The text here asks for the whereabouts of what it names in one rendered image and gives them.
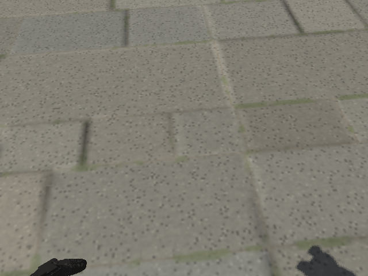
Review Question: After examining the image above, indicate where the left robot hand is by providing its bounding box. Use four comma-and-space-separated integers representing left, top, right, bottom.
30, 258, 87, 276

